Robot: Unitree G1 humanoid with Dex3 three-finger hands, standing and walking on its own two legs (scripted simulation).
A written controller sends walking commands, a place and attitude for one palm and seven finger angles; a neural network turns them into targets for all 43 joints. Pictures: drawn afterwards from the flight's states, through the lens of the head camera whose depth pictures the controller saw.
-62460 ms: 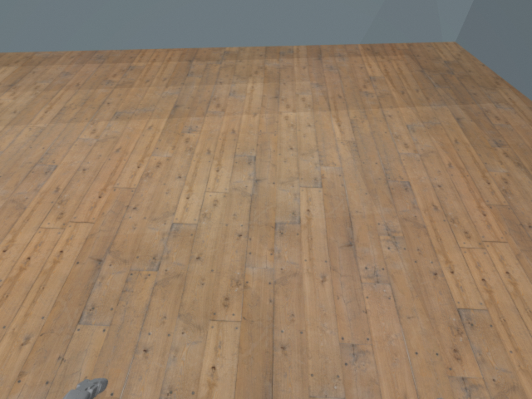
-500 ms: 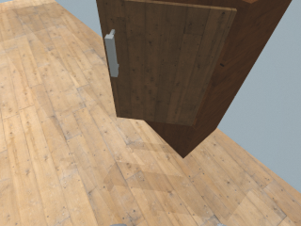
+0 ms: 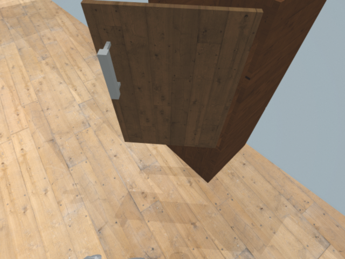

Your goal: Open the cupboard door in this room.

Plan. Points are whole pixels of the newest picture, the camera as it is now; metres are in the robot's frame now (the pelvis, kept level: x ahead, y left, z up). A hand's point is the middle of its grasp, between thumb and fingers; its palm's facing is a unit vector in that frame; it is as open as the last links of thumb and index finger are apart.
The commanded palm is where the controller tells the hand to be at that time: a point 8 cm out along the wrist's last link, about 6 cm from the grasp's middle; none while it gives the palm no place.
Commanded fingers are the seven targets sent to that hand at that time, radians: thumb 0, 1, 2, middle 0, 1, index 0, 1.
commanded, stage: come to a stop and stand still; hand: left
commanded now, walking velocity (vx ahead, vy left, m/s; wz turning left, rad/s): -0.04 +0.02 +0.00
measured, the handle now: (111, 71) +0.57 +0.20 +0.08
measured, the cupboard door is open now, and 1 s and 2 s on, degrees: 42 42 42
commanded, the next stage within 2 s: look again from close up in 0.86 s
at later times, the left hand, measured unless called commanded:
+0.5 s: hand out of the picture -0.02 +0.19 -0.16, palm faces +0.00 -0.97 -0.23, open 7.3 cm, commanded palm none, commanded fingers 0.00 0.90 0.90 -0.20 -0.30 -0.20 -0.30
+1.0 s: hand out of the picture -0.06 +0.14 -0.17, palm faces +0.01 -0.99 -0.16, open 7.3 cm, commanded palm none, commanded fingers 0.00 0.90 0.90 -0.20 -0.30 -0.20 -0.30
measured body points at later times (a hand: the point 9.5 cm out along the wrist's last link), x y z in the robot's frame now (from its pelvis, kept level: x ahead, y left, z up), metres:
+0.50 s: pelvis -0.03 +0.01 +0.01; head -0.02 -0.01 +0.45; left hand -0.02 +0.24 -0.15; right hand +0.00 -0.22 -0.16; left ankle -0.03 +0.12 -0.73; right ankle -0.09 -0.11 -0.73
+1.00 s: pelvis -0.04 -0.01 +0.01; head -0.02 -0.01 +0.46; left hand -0.06 +0.19 -0.16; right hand -0.08 -0.22 -0.16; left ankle -0.03 +0.12 -0.73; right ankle -0.09 -0.11 -0.73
